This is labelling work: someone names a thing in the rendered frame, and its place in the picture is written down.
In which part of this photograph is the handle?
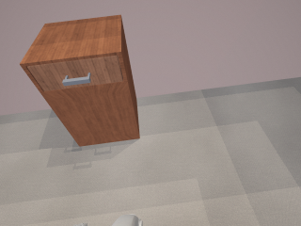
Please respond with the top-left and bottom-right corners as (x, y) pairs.
(62, 73), (91, 87)

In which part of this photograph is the cabinet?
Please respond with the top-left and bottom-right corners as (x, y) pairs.
(20, 14), (140, 147)

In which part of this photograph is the drawer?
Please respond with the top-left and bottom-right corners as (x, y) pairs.
(27, 55), (123, 91)

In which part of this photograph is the robot left thigh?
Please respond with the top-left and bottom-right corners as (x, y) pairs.
(112, 214), (143, 226)

